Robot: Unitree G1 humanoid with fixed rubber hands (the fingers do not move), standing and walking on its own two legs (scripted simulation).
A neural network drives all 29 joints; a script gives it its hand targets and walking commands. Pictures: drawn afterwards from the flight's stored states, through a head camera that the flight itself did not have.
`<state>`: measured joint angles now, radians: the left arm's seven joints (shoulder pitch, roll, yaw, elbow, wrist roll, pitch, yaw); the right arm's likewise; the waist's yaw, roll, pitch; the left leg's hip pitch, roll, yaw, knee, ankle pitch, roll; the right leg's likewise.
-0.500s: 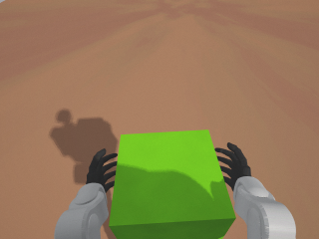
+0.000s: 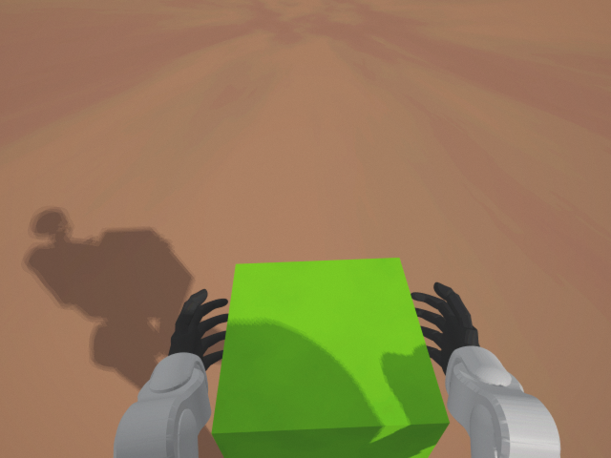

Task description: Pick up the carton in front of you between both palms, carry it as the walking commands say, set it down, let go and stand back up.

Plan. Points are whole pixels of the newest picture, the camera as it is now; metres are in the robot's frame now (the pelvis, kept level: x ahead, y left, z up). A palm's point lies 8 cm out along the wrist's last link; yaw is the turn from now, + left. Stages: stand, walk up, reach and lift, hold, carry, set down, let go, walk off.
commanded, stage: carry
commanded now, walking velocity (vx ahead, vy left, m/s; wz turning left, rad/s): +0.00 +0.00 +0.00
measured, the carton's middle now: (322, 382) +0.23 -0.01 -0.03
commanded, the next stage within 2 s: hold in 1.84 s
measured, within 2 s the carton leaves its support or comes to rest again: neither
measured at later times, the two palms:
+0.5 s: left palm (218, 207) +0.44 +0.13 +0.08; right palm (418, 194) +0.46 -0.17 +0.08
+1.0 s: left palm (208, 199) +0.48 +0.16 +0.06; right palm (397, 186) +0.50 -0.14 +0.06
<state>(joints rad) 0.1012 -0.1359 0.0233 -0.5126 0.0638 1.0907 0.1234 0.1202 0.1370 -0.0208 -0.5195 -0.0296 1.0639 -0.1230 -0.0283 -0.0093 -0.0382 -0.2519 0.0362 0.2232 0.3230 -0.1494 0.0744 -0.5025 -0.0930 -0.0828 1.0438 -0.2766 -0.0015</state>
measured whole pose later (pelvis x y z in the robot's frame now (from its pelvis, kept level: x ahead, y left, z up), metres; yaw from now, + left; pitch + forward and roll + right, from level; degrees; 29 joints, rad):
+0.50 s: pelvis +0.23 -0.03 -0.01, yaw +3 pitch +3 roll -1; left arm 0.09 -0.14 0.04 -0.57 0.02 1.14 0.14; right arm 0.09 0.13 -0.02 -0.60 -0.03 1.15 -0.14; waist 0.01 0.04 -0.07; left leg -0.16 0.08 0.10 0.45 -0.32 -0.04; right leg -0.31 -0.02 -0.24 0.42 -0.16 -0.07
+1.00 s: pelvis +0.26 -0.01 -0.02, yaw +4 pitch +3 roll -1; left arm 0.07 -0.13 0.03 -0.47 0.07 1.14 0.12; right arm 0.08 0.13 -0.03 -0.49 -0.06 1.13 -0.11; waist 0.00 0.01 -0.12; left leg -0.13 0.06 0.13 0.50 -0.42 -0.01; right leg -0.32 -0.06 -0.22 0.56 -0.28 -0.02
